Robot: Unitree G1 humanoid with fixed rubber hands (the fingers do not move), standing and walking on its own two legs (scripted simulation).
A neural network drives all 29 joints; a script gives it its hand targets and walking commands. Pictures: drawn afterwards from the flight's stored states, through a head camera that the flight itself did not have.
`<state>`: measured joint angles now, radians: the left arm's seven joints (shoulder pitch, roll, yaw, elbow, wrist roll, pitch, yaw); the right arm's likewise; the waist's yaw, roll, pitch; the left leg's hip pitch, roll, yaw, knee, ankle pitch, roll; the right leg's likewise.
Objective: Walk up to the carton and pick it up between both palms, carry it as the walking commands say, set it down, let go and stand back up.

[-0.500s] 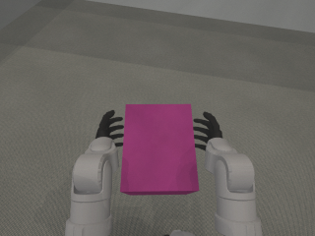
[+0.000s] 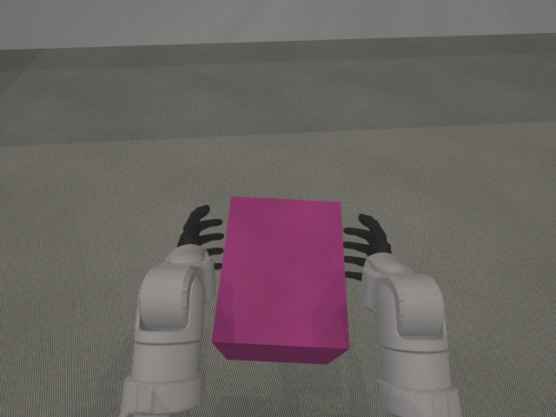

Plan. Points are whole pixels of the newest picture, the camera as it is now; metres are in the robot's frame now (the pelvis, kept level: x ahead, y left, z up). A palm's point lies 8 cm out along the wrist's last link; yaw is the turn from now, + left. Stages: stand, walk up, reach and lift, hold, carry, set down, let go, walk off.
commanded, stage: carry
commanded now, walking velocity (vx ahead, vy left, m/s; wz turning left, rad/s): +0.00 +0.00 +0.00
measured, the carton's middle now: (281, 284) +0.31 -0.01 +0.00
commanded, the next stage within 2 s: none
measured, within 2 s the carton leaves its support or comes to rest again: neither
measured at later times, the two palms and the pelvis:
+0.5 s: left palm (162, 276) +0.27 +0.13 +0.12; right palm (365, 270) +0.26 -0.11 +0.12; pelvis -0.03 +0.01 +0.01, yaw -2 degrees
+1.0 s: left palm (183, 274) +0.29 +0.12 +0.08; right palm (373, 295) +0.25 -0.13 +0.08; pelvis -0.03 +0.04 -0.01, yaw -10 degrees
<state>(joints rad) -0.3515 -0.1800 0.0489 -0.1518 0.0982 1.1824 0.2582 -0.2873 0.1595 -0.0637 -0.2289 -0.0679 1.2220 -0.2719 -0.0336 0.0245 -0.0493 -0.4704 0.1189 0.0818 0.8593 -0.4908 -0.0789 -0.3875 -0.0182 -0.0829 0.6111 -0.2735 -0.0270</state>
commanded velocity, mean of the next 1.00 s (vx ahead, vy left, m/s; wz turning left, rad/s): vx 0.00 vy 0.13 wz -0.40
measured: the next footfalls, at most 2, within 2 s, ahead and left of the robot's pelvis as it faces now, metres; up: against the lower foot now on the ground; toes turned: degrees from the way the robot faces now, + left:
left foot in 0.12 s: +0.04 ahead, +0.14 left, +0.00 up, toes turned +6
left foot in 1.36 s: +0.07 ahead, +0.18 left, +0.00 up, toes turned -19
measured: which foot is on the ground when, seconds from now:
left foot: up 0.00-0.10, down 0.12-1.00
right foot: down 0.00-1.00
